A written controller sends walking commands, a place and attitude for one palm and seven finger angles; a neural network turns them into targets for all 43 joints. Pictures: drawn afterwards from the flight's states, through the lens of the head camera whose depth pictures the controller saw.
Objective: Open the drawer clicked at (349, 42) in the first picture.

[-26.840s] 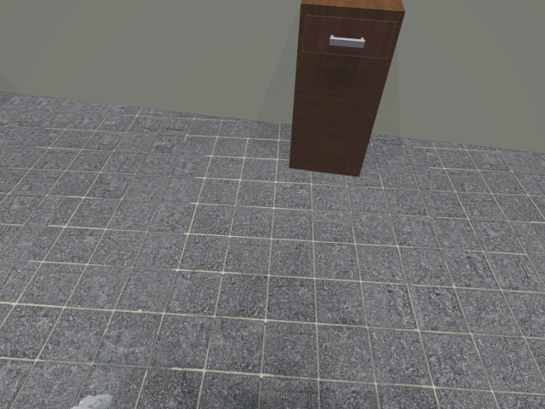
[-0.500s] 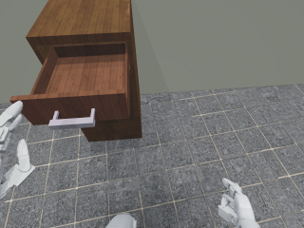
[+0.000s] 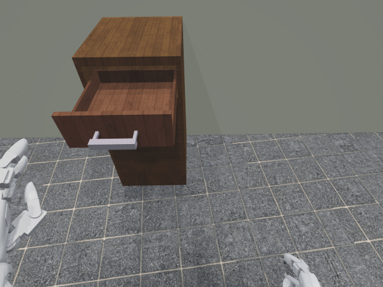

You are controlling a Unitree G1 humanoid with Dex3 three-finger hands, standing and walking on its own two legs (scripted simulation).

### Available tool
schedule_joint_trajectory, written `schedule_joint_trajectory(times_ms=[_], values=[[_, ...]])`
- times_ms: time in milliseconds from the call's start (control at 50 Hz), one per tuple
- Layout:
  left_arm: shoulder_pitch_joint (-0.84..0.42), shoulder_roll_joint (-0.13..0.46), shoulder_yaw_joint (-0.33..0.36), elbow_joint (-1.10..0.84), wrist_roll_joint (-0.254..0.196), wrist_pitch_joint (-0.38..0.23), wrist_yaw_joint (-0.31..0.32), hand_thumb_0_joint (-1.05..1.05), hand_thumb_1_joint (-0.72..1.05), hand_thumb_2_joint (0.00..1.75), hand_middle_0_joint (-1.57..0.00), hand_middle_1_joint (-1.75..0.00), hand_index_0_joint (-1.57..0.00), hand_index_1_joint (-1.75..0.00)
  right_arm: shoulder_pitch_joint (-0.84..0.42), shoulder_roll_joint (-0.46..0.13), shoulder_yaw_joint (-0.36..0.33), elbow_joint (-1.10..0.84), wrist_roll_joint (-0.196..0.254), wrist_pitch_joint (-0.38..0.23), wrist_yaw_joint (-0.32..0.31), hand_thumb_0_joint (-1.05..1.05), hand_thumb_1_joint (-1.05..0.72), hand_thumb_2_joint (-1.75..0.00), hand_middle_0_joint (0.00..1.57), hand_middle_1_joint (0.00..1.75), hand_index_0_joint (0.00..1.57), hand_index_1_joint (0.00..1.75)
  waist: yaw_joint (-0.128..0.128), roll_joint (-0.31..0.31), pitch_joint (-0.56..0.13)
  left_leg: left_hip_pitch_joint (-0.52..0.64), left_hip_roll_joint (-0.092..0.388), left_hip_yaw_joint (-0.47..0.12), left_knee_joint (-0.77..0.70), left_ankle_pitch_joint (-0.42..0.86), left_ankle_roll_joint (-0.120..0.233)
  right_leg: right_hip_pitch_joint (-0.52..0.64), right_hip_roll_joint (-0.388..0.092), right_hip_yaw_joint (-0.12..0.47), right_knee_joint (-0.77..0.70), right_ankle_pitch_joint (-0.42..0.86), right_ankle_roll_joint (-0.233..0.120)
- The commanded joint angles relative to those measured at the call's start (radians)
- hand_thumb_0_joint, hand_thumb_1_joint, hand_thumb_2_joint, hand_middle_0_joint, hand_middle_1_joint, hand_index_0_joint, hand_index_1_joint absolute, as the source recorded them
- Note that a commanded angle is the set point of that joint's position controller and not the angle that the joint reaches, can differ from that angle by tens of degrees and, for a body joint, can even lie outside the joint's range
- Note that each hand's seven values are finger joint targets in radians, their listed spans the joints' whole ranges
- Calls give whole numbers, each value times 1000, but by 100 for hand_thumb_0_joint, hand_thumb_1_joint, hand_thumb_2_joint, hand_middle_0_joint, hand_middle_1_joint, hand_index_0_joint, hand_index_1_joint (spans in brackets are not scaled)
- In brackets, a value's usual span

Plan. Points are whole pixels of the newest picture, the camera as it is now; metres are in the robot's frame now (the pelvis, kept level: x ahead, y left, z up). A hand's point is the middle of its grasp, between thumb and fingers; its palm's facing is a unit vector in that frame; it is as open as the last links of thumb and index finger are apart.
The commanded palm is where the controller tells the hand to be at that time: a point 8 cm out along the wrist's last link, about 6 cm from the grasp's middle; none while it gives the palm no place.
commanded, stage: stop stepping back and stand still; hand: left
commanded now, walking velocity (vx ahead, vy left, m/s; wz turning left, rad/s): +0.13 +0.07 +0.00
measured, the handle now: (114, 139) +0.53 +0.27 -0.03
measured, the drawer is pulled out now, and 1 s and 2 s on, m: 0.29 0.29 0.29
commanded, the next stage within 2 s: let the arm hang, fingers relaxed in 0.24 s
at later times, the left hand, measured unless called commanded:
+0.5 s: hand (88, 271) +0.17 +0.23 -0.06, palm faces +0.12 -0.92 -0.38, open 7.4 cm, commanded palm none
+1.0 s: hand out of the picture -0.03 +0.21 -0.16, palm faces +0.02 -0.96 -0.27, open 7.3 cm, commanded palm none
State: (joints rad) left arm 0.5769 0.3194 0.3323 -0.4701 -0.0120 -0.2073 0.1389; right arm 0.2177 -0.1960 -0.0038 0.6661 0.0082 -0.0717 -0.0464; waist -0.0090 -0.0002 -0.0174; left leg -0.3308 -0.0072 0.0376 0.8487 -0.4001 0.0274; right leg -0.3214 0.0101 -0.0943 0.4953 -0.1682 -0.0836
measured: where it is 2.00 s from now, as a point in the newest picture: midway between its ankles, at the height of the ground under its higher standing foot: outside the picture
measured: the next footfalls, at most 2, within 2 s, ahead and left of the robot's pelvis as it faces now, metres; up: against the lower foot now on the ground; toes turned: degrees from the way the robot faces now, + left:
left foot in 0.10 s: +0.03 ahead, +0.12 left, +0.00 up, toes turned +4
right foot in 0.30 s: +0.06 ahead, -0.09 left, +0.00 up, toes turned -3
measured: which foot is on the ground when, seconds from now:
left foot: up 0.00-0.08, down 0.10-1.00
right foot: down 0.00-0.12, up 0.14-0.28, down 0.30-1.00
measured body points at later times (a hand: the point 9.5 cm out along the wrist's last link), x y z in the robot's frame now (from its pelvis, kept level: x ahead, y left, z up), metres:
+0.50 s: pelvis +0.00 +0.01 -0.01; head -0.01 -0.02 +0.44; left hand +0.16 +0.28 -0.04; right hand +0.13 -0.23 -0.14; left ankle -0.01 +0.11 -0.74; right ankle +0.02 -0.09 -0.74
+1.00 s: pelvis -0.01 +0.01 +0.01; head +0.00 -0.01 +0.46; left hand -0.03 +0.26 -0.14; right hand -0.02 -0.20 -0.16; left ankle -0.01 +0.11 -0.74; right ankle +0.02 -0.09 -0.74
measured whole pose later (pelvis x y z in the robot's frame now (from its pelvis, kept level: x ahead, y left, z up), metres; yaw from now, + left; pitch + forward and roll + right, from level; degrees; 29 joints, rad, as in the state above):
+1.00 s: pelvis -0.01 +0.01 +0.01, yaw +0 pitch -2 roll +0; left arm 0.31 0.18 0.01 1.10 0.02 0.02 0.03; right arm 0.32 -0.15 0.00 1.07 -0.01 0.02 -0.03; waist 0.00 0.05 0.07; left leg -0.15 0.00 0.07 0.41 -0.22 0.02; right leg -0.19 0.00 -0.06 0.40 -0.17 -0.03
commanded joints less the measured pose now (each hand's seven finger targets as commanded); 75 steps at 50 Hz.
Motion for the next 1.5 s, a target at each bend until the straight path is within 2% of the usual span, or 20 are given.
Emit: schedule_joint_trajectory(times_ms=[0,40,60,80,100,140,160,240,260,300,320,340,380,420,460,540,660,800,880,1480], values=[[33,211,118,-309,3,-52,39,0,90,90,-20,-30,-20,-30,-111,-100,-25,-205,-14,-64,-23,0,-90,-90,20,30,20,30,-6,-144,-66,126,-9,62,-277,-23,23,-58,-242,276,-349,-484,-21],[74,216,120,-365,4,-55,53,0,90,90,-20,-30,-20,-30,-91,-109,-23,-212,-19,-79,-33,0,-90,-90,20,30,20,30,-11,-7,-59,180,4,46,-477,11,32,-26,-188,241,-256,-437,-1],[50,215,112,-404,3,-68,58,0,90,90,-20,-30,-20,-30,-81,-124,-21,-221,-29,-83,-35,0,-90,-90,20,30,20,30,-13,98,-42,142,58,-47,-568,-64,51,-7,-134,206,-148,-411,20],[39,212,119,-421,2,-80,63,0,90,90,-20,-30,-20,-30,-81,-143,-32,-229,-39,-89,-34,0,-90,-90,20,30,20,30,-5,220,-21,107,180,-250,-663,-170,95,-25,-36,142,37,-328,50],[24,210,122,-426,12,-77,67,0,90,90,-20,-30,-20,-30,-85,-137,-37,-232,-33,-95,-25,0,-90,-90,20,30,20,30,1,307,-7,73,277,-335,-690,-163,131,-55,15,42,220,-273,77],[12,248,156,-404,0,-61,64,0,90,90,-20,-30,-20,-30,-72,-103,-35,-209,-19,-106,-24,0,-90,-90,20,30,20,30,-9,242,8,30,289,-300,-675,-99,146,-97,4,60,413,-279,87],[55,230,151,-340,0,-48,60,0,90,90,-20,-30,-20,-30,-71,-111,-35,-201,-14,-106,-20,0,-90,-90,20,30,20,30,-7,195,23,27,270,-245,-626,-11,141,-89,-9,63,380,-259,86],[51,168,100,-213,-19,-27,43,0,90,90,-20,-30,-20,-30,-87,-134,-29,-186,11,-96,-20,0,-90,-90,20,30,20,30,-7,102,43,30,187,-95,-461,274,69,85,-16,10,-43,-110,95],[6,183,97,-214,-18,-35,37,0,90,90,-20,-30,-20,-30,-106,-141,-29,-185,9,-90,-20,0,-90,-90,20,30,20,30,-12,44,47,-14,164,-102,-412,262,49,150,-42,62,-127,-10,86],[-19,188,101,-194,-23,-43,26,0,90,90,-20,-30,-20,-30,-97,-141,-37,-189,10,-84,-14,0,-90,-90,20,30,20,30,-32,-85,24,-53,76,-53,-332,181,5,175,-167,262,-154,130,23],[-72,104,-192,544,91,125,-110,0,90,90,-20,-30,-20,-30,-54,-230,-77,26,-5,-92,68,0,-90,-90,20,30,20,30,-47,-75,-11,-42,58,-34,-155,196,-17,57,-280,221,-3,390,-10],[-81,48,-202,550,73,185,-124,0,90,90,-20,-30,-20,-30,39,-163,-77,31,-1,-45,65,0,-90,-90,20,30,20,30,-53,-110,-97,46,59,-51,-183,192,-26,49,-250,244,8,395,-35],[-117,3,-215,613,55,199,-124,0,90,90,-20,-30,-20,-30,59,-120,-48,34,-8,8,60,0,-90,-90,20,30,20,30,-25,-174,-88,37,48,-45,-186,168,-17,26,-213,184,-13,201,-21],[-172,30,-230,707,55,208,-126,0,90,90,-20,-30,-20,-30,47,-113,-36,19,-21,38,57,0,-90,-90,20,30,20,30,-18,-274,-26,20,23,-44,-209,125,-6,22,-204,192,-59,86,-17],[-223,30,-244,823,52,215,-121,0,90,90,-20,-30,-20,-30,33,-128,-37,33,-31,52,56,0,-90,-90,20,30,20,30,-14,-204,7,58,47,-74,-291,273,7,24,-175,171,-26,121,0],[-267,29,-268,1048,37,226,-117,0,90,90,-20,-30,-20,-30,-3,-130,-16,96,-30,56,39,0,-90,-90,20,30,20,30,17,108,51,38,117,-141,-429,400,26,106,-91,132,-25,41,48],[-245,-11,-278,1300,30,211,-113,0,90,90,-20,-30,-20,-30,66,-87,-11,208,-25,64,19,0,-90,-90,20,30,20,30,11,180,-21,110,106,-91,-472,261,9,199,-101,141,-122,50,27],[-259,-23,-303,1453,23,208,-113,0,90,90,-20,-30,-20,-30,135,-72,-13,306,-18,77,15,0,-90,-90,20,30,20,30,4,15,77,110,116,-91,-527,169,11,148,-104,146,-188,-35,26],[-249,-30,-308,1508,24,209,-109,0,90,90,-20,-30,-20,-30,160,-60,-9,350,-19,79,16,0,-90,-90,20,30,20,30,3,-13,116,114,114,-86,-546,146,15,118,-104,148,-200,-74,29],[-232,-72,-305,1591,23,193,-96,0,90,90,-20,-30,-20,-30,201,-3,-16,440,-17,73,7,0,-90,-90,20,30,20,30,-1,12,140,144,109,-56,-548,179,4,104,-103,171,-218,-51,28]])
